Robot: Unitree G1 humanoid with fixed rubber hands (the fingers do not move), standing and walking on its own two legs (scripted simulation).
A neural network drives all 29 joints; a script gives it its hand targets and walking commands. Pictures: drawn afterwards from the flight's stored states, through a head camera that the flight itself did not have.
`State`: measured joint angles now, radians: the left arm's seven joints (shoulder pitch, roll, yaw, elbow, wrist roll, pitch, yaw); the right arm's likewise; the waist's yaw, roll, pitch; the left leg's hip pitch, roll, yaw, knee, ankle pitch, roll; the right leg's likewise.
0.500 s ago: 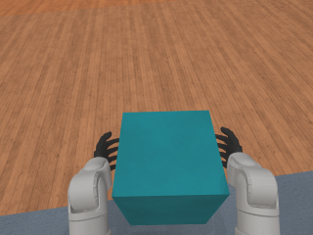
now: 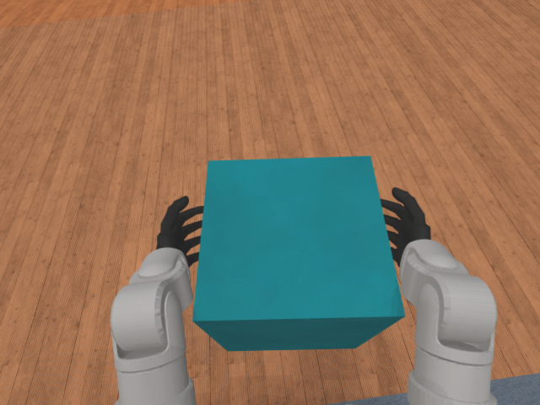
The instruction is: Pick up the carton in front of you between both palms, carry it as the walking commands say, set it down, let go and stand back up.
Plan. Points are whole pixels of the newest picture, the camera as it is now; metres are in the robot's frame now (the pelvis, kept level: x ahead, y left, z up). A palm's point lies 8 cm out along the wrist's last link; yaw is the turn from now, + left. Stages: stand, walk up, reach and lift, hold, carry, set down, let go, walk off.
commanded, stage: carry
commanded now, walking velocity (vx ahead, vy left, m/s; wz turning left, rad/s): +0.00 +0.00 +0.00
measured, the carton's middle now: (290, 265) +0.30 +0.00 +0.05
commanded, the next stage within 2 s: none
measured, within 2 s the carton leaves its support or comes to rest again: neither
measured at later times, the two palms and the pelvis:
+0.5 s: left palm (181, 177) +0.43 +0.17 +0.11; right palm (371, 163) +0.44 -0.13 +0.12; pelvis +0.07 +0.01 +0.00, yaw +1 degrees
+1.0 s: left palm (169, 190) +0.40 +0.18 +0.12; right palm (367, 177) +0.40 -0.12 +0.12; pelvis +0.04 +0.02 +0.00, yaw +1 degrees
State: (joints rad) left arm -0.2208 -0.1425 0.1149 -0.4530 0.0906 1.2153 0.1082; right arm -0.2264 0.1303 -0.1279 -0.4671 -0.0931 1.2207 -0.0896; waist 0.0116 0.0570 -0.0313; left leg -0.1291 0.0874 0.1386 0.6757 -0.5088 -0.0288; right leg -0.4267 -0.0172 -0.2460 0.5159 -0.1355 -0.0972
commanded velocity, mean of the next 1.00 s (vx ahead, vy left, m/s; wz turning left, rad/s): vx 0.00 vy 0.00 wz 0.00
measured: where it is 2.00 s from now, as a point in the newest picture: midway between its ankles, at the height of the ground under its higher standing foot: outside the picture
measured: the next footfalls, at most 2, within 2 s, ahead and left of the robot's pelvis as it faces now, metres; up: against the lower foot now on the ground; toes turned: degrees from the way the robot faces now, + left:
left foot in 0.08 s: -0.02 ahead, +0.12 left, +0.00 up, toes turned +11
